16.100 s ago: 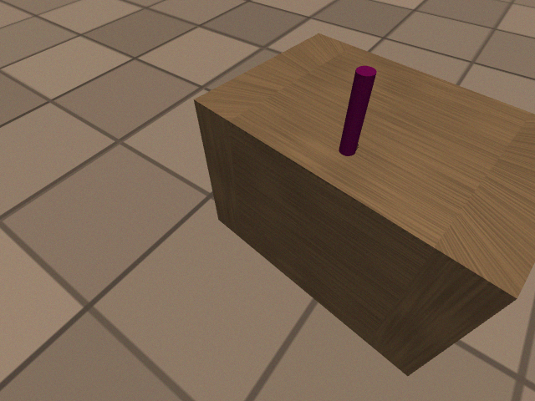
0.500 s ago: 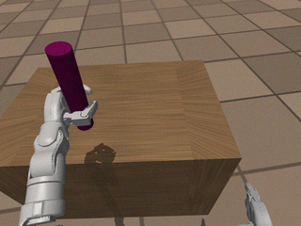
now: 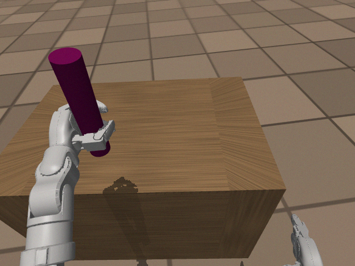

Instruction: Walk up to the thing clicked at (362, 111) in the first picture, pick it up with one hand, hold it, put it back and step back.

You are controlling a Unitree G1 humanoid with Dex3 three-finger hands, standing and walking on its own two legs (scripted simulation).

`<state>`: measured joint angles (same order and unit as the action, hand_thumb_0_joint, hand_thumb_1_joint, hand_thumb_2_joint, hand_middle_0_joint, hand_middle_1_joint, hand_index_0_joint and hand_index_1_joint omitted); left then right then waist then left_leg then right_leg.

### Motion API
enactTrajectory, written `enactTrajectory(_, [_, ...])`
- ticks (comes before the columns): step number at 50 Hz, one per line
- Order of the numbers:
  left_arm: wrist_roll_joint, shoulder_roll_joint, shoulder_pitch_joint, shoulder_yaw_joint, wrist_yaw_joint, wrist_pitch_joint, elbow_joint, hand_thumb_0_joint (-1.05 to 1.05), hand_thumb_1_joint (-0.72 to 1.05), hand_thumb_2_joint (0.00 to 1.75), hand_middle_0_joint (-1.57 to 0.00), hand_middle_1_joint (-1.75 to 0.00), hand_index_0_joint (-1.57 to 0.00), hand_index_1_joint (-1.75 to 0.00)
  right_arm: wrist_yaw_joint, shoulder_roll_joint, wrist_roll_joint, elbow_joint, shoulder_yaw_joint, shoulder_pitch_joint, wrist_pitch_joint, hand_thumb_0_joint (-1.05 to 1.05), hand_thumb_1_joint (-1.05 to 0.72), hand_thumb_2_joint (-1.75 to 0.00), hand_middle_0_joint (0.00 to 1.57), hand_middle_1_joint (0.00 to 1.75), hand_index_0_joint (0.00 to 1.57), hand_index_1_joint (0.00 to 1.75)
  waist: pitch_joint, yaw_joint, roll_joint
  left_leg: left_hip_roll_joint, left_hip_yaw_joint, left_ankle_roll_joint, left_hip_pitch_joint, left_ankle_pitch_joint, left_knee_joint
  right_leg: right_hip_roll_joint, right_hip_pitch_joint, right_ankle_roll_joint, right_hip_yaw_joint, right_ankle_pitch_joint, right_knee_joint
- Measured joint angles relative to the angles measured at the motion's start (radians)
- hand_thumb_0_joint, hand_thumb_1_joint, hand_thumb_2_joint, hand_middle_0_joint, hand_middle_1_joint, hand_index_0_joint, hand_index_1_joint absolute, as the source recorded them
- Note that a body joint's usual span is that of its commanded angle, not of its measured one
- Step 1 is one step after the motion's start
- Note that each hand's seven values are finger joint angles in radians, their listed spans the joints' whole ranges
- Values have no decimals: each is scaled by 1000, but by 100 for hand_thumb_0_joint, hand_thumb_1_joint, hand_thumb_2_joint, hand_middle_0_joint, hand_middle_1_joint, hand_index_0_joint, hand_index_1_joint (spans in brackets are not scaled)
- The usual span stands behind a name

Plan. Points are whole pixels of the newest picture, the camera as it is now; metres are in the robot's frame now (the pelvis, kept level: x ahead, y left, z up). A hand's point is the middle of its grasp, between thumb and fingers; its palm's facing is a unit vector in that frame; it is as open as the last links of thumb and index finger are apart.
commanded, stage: hold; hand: left
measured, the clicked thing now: (86, 112) +0.34 +0.17 +0.24
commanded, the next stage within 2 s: none
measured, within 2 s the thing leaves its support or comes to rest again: neither
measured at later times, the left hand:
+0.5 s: hand (94, 124) +0.34 +0.17 +0.21, palm faces +0.06 -1.00 +0.00, open 6.3 cm
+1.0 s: hand (94, 123) +0.34 +0.17 +0.21, palm faces +0.07 -1.00 +0.00, open 6.3 cm
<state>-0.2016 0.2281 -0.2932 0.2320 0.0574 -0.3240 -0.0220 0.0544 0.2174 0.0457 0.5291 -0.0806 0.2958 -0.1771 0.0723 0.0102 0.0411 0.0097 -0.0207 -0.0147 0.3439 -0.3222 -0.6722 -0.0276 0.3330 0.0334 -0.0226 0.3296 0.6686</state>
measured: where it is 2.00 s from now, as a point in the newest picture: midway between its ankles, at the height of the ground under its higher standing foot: outside the picture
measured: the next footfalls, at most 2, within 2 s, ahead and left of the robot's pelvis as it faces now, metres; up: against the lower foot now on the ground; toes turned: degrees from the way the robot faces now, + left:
none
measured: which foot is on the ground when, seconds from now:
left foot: down 0.00-1.00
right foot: down 0.00-1.00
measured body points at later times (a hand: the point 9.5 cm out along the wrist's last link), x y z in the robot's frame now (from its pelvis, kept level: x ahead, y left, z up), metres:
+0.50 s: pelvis +0.00 +0.00 +0.01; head -0.03 -0.02 +0.45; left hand +0.33 +0.22 +0.21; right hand +0.17 -0.25 -0.06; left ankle +0.02 +0.13 -0.72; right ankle +0.02 -0.14 -0.72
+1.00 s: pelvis +0.01 +0.00 +0.01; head -0.02 -0.02 +0.46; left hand +0.33 +0.22 +0.21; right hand +0.17 -0.26 -0.06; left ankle +0.02 +0.13 -0.72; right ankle +0.02 -0.14 -0.72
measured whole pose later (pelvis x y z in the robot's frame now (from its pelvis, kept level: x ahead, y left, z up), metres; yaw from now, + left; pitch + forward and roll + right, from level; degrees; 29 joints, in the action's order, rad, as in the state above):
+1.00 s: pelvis +0.01 +0.00 +0.01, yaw +0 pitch -1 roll +0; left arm -0.22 0.23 -0.27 0.25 0.08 -0.42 0.06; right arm 0.04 0.22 0.04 0.63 -0.09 0.26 -0.22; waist 0.06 0.00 0.05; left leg 0.01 -0.03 -0.02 0.28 -0.30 -0.60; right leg -0.03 0.27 0.03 -0.01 0.31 0.60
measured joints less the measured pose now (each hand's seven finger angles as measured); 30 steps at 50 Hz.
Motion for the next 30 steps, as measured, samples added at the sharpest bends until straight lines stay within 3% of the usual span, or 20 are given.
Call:
enactTrajectory(22, [-18, -1, 22, 10, 17, -92, 103, -3, -3, 120, -98, -117, -98, -117, -5, 3, 1, 57, -7, -21, -29, -1, 53, -5, 5, 5, 5, 5, -4, -10, 9, -3, -4, 2, -43, 14, 44, -4, -48, 2, 5, -15, -48])
enactTrajectory(30, [-15, 1, 10, 17, 14, -105, 83, -3, -3, 120, -98, -117, -98, -117, -7, 3, -2, 67, -12, -27, -38, -1, 53, -5, 5, 5, 5, 5, -8, -7, 6, -3, -4, 2, -51, 19, 54, -4, -54, 1, 6, -18, -57])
